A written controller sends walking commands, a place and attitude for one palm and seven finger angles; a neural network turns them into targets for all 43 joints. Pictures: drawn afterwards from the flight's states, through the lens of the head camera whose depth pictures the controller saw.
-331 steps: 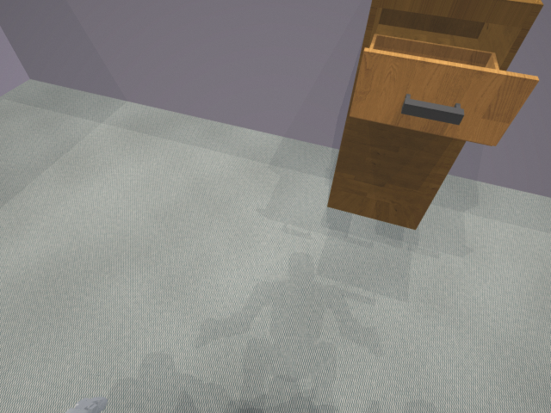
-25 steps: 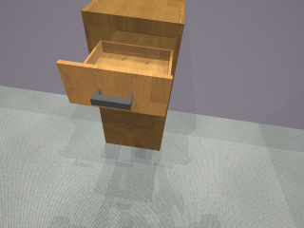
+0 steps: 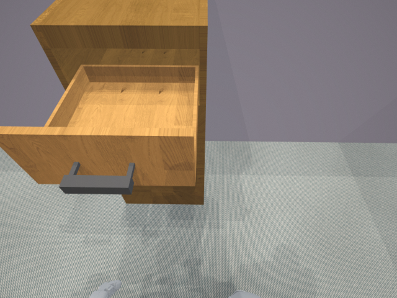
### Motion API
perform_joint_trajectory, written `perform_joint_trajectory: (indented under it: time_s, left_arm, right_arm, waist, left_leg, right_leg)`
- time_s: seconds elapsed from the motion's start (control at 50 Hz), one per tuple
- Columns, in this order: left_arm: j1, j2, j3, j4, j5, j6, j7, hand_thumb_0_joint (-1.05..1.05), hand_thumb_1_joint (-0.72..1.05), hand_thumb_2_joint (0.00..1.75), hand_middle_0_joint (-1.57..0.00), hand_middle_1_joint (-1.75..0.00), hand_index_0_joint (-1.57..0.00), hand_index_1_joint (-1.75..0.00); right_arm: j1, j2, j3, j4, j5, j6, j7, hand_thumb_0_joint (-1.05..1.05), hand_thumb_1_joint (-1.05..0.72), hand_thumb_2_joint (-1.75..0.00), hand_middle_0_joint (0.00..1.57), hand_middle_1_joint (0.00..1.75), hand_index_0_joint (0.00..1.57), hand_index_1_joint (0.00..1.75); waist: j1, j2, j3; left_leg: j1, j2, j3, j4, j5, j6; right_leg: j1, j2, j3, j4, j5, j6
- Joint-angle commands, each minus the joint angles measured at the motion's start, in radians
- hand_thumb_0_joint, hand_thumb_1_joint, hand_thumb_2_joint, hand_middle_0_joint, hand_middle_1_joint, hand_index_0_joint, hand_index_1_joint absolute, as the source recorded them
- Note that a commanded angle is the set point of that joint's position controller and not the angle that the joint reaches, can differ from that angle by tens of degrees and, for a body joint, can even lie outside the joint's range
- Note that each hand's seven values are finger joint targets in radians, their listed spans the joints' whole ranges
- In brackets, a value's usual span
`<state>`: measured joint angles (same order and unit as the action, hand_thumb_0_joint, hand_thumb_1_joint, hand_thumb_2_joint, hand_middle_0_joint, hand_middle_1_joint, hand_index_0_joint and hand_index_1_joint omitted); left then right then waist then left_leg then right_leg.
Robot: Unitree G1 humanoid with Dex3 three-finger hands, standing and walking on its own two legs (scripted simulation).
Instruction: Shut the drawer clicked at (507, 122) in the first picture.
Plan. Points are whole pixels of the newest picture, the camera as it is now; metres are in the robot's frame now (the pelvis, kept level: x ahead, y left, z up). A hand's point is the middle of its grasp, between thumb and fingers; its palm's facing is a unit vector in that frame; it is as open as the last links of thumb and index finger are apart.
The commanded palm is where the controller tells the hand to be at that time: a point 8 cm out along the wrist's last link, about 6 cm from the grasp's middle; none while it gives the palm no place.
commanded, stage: come to a stop and stand still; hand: left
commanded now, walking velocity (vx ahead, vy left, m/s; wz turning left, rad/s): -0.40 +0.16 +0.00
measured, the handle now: (100, 175) +0.34 +0.21 +0.06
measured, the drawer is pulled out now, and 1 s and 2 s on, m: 0.30 0.30 0.30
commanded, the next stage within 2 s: look again from close up in 1.42 s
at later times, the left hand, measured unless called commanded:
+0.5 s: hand out of the picture +0.05 +0.25 -0.17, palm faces +0.09 -0.97 -0.21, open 7.4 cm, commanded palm none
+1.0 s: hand out of the picture +0.02 +0.17 -0.14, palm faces -0.02 -0.97 -0.23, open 7.3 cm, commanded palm none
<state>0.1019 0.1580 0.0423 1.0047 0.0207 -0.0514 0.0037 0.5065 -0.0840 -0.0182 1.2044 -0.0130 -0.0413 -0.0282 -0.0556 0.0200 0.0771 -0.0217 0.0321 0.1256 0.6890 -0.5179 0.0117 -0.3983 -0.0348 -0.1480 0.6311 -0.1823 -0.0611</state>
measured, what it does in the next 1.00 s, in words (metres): steps on the spot: left foot, then right foot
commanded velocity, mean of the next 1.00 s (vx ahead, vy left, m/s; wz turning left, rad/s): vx -0.06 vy -0.03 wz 0.00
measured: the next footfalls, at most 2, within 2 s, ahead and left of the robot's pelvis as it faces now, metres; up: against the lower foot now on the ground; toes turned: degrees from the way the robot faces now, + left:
left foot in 0.40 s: +0.06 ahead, +0.12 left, +0.00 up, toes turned +1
right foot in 0.88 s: +0.01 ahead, -0.09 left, +0.00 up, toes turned -4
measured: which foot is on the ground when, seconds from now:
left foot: up 0.00-0.38, down 0.40-1.00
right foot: down 0.00-0.40, up 0.42-0.86, down 0.88-1.00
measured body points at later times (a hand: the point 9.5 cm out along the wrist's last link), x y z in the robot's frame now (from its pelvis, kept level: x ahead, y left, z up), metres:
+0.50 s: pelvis +0.02 +0.05 +0.01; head +0.05 +0.08 +0.46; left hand +0.05 +0.30 -0.15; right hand +0.13 -0.18 -0.11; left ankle +0.06 +0.14 -0.72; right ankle +0.03 -0.09 -0.67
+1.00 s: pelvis -0.01 +0.00 +0.02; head -0.01 -0.02 +0.47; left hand +0.02 +0.22 -0.13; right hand -0.05 -0.23 -0.15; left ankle +0.05 +0.14 -0.71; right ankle -0.05 -0.10 -0.72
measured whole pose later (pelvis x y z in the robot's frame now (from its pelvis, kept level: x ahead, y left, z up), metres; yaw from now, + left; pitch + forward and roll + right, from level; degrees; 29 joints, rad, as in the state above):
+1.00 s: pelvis -0.01 +0.00 +0.02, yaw -2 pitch -1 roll +1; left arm 0.26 0.14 0.01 1.11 0.01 0.01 0.04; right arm 0.32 -0.18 -0.04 1.15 -0.02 0.03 -0.02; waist -0.03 0.04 0.00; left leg -0.28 0.06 0.04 0.47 -0.21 -0.02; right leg -0.12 -0.01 -0.04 0.44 -0.31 -0.02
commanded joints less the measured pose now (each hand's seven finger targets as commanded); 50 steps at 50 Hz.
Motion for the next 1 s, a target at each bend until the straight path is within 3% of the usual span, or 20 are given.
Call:
perform_joint_trajectory:
  time_s: [0.0,0.04,0.08,0.14,0.26,0.32,0.34,0.36,0.38,0.42,0.46,0.48,0.58,0.64,0.72,0.8,0.82,0.86,0.9,0.98]
  left_arm:
    - [0.296,0.192,0.042,0.043,-0.012,-0.004,0.034,0.00,0.90,0.90,-0.20,-0.30,-0.20,-0.30]
    - [0.161,0.123,0.016,0.015,-0.005,0.005,0.047,0.00,0.90,0.90,-0.20,-0.30,-0.20,-0.30]
    - [0.100,0.116,0.015,-0.007,0.004,0.018,0.055,0.00,0.90,0.90,-0.20,-0.30,-0.20,-0.30]
    - [0.121,0.134,0.032,-0.027,0.003,0.039,0.050,0.00,0.90,0.90,-0.20,-0.30,-0.20,-0.30]
    - [0.085,0.189,0.049,-0.073,0.015,0.060,0.045,0.00,0.90,0.90,-0.20,-0.30,-0.20,-0.30]
    - [0.087,0.186,0.051,-0.077,0.008,0.069,0.041,0.00,0.90,0.90,-0.20,-0.30,-0.20,-0.30]
    - [0.109,0.165,0.044,-0.074,0.001,0.075,0.037,0.00,0.90,0.90,-0.20,-0.30,-0.20,-0.30]
    - [0.158,0.105,0.031,-0.080,-0.005,0.083,0.033,0.00,0.90,0.90,-0.20,-0.30,-0.20,-0.30]
    - [0.174,0.079,0.025,-0.090,-0.010,0.087,0.035,0.00,0.90,0.90,-0.20,-0.30,-0.20,-0.30]
    - [0.158,0.120,0.040,-0.066,0.001,0.102,0.036,0.00,0.90,0.90,-0.20,-0.30,-0.20,-0.30]
    - [0.225,0.131,0.045,-0.022,0.004,0.095,0.018,0.00,0.90,0.90,-0.20,-0.30,-0.20,-0.30]
    - [0.236,0.128,0.044,-0.008,0.003,0.093,0.015,0.00,0.90,0.90,-0.20,-0.30,-0.20,-0.30]
    - [0.215,0.110,0.037,-0.001,0.004,0.091,0.011,0.00,0.90,0.90,-0.20,-0.30,-0.20,-0.30]
    - [0.203,0.093,0.029,0.002,0.002,0.093,0.010,0.00,0.90,0.90,-0.20,-0.30,-0.20,-0.30]
    - [0.180,0.065,0.012,0.018,-0.004,0.092,0.010,0.00,0.90,0.90,-0.20,-0.30,-0.20,-0.30]
    - [0.281,0.052,0.002,0.077,-0.009,0.079,0.017,0.00,0.90,0.90,-0.20,-0.30,-0.20,-0.30]
    - [0.315,0.066,0.003,0.092,-0.006,0.073,0.022,0.00,0.90,0.90,-0.20,-0.30,-0.20,-0.30]
    - [0.247,0.147,0.004,0.079,-0.003,0.060,0.031,0.00,0.90,0.90,-0.20,-0.30,-0.20,-0.30]
    - [0.182,0.160,0.005,0.064,-0.007,0.047,0.033,0.00,0.90,0.90,-0.20,-0.30,-0.20,-0.30]
    - [0.168,0.087,-0.013,0.077,-0.018,0.041,0.034,0.00,0.90,0.90,-0.20,-0.30,-0.20,-0.30]
  right_arm:
    - [-0.046,-0.094,-0.029,-0.110,0.016,-0.004,-0.013,0.00,-0.90,-0.90,0.20,0.30,0.20,0.30]
    - [-0.066,-0.060,-0.019,-0.104,0.008,0.032,-0.012,0.00,-0.90,-0.90,0.20,0.30,0.20,0.30]
    - [-0.036,-0.041,-0.024,-0.101,0.011,0.067,-0.009,0.00,-0.90,-0.90,0.20,0.30,0.20,0.30]
    - [-0.094,-0.070,-0.038,-0.146,0.001,0.090,0.002,0.00,-0.90,-0.90,0.20,0.30,0.20,0.30]
    - [-0.209,-0.117,-0.054,-0.232,0.005,0.084,0.011,0.00,-0.90,-0.90,0.20,0.30,0.20,0.30]
    - [-0.191,-0.126,-0.051,-0.231,0.003,0.066,0.011,0.00,-0.90,-0.90,0.20,0.30,0.20,0.30]
    - [-0.182,-0.147,-0.053,-0.229,0.002,0.056,0.012,0.00,-0.90,-0.90,0.20,0.30,0.20,0.30]
    - [-0.190,-0.218,-0.063,-0.242,-0.005,0.042,0.012,0.00,-0.90,-0.90,0.20,0.30,0.20,0.30]
    - [-0.230,-0.284,-0.068,-0.276,-0.013,0.044,0.010,0.00,-0.90,-0.90,0.20,0.30,0.20,0.30]
    - [-0.328,-0.264,-0.058,-0.293,-0.019,0.042,-0.012,0.00,-0.90,-0.90,0.20,0.30,0.20,0.30]
    - [-0.393,-0.226,-0.041,-0.296,-0.015,0.034,-0.016,0.00,-0.90,-0.90,0.20,0.30,0.20,0.30]
    - [-0.376,-0.224,-0.041,-0.289,-0.012,0.031,-0.018,0.00,-0.90,-0.90,0.20,0.30,0.20,0.30]
    - [-0.256,-0.222,-0.052,-0.230,-0.007,0.026,-0.027,0.00,-0.90,-0.90,0.20,0.30,0.20,0.30]
    - [-0.215,-0.236,-0.057,-0.199,-0.008,0.030,-0.028,0.00,-0.90,-0.90,0.20,0.30,0.20,0.30]
    - [-0.205,-0.245,-0.063,-0.168,-0.011,0.039,-0.020,0.00,-0.90,-0.90,0.20,0.30,0.20,0.30]
    - [-0.239,-0.237,-0.064,-0.147,-0.006,0.044,-0.008,0.00,-0.90,-0.90,0.20,0.30,0.20,0.30]
    - [-0.239,-0.214,-0.063,-0.143,-0.001,0.047,-0.005,0.00,-0.90,-0.90,0.20,0.30,0.20,0.30]
    - [-0.226,-0.113,-0.037,-0.142,0.009,0.052,0.007,0.00,-0.90,-0.90,0.20,0.30,0.20,0.30]
    - [-0.247,-0.108,-0.026,-0.143,-0.009,0.062,0.010,0.00,-0.90,-0.90,0.20,0.30,0.20,0.30]
    - [-0.127,-0.106,-0.015,-0.070,-0.005,0.046,0.002,0.00,-0.90,-0.90,0.20,0.30,0.20,0.30]
  waist:
    - [0.132,-0.092,-0.183]
    - [0.060,-0.006,-0.068]
    - [0.022,-0.068,-0.059]
    - [0.047,-0.156,-0.059]
    - [0.050,-0.211,-0.097]
    - [0.028,-0.189,-0.119]
    - [0.022,-0.114,-0.125]
    - [0.032,0.154,-0.113]
    - [0.037,0.300,-0.073]
    - [0.057,0.211,-0.029]
    - [0.094,0.135,-0.030]
    - [0.082,0.108,-0.055]
    - [0.035,0.081,-0.109]
    - [0.018,0.131,-0.133]
    - [0.005,0.154,-0.121]
    - [0.062,0.144,-0.107]
    - [0.074,0.105,-0.095]
    - [0.046,-0.101,-0.015]
    - [0.056,-0.291,0.059]
    - [0.021,-0.102,0.039]
  left_leg:
    - [-0.441,0.033,-0.148,0.596,-0.046,-0.013]
    - [-0.362,0.066,-0.155,0.472,0.025,-0.024]
    - [-0.296,0.052,-0.129,0.329,0.034,-0.038]
    - [-0.335,0.017,-0.092,0.299,0.090,-0.055]
    - [-0.317,0.009,-0.101,0.185,0.091,-0.059]
    - [-0.182,-0.002,-0.075,-0.096,0.267,-0.050]
    - [-0.087,0.020,-0.089,-0.224,0.360,-0.042]
    - [-0.080,0.198,-0.307,-0.347,0.461,0.007]
    - [-0.233,0.356,-0.472,-0.437,0.545,0.100]
    - [-0.360,0.317,-0.452,-0.495,0.315,0.117]
    - [-0.301,0.255,-0.355,-0.482,0.262,0.103]
    - [-0.256,0.247,-0.327,-0.477,0.290,0.104]
    - [-0.063,0.271,-0.297,-0.441,0.513,0.129]
    - [0.006,0.276,-0.295,-0.420,0.602,0.138]
    - [-0.053,0.259,-0.297,-0.435,0.490,0.136]
    - [-0.198,0.194,-0.254,-0.433,0.281,0.077]
    - [-0.252,0.153,-0.216,-0.401,0.222,0.038]
    - [-0.331,0.039,-0.102,-0.261,0.167,-0.042]
    - [-0.274,0.032,-0.100,-0.182,0.221,-0.035]
    - [-0.175,0.053,-0.116,-0.254,0.420,-0.030]
  right_leg:
    - [0.416,-0.423,0.448,-0.241,0.740,-0.233]
    - [0.158,-0.344,0.263,-0.270,0.718,-0.157]
    - [0.054,-0.295,0.160,-0.265,0.666,-0.127]
    - [0.066,-0.275,0.173,-0.275,0.543,-0.127]
    - [0.105,-0.273,0.196,-0.241,0.442,-0.129]
    - [0.086,-0.223,0.184,-0.171,0.258,-0.066]
    - [0.027,-0.183,0.167,-0.109,0.124,-0.023]
    - [-0.055,-0.064,0.099,0.031,-0.178,0.043]
    - [-0.042,0.016,0.092,0.203,-0.396,0.081]
    - [-0.019,0.018,0.220,0.400,-0.332,0.078]
    - [-0.062,0.018,0.220,0.450,-0.233,0.086]
    - [-0.065,0.015,0.218,0.455,-0.210,0.095]
    - [-0.094,-0.003,0.199,0.387,-0.220,0.116]
    - [-0.071,-0.011,0.169,0.290,-0.269,0.119]
    - [0.035,-0.008,0.129,0.123,-0.318,0.103]
    - [0.239,0.014,0.067,-0.183,-0.123,0.078]
    - [0.307,-0.006,0.085,-0.294,-0.068,0.070]
    - [0.223,-0.206,0.309,-0.436,-0.227,-0.012]
    - [0.043,-0.214,0.351,-0.501,-0.303,-0.040]
    - [0.093,-0.121,0.219,-0.361,-0.074,-0.011]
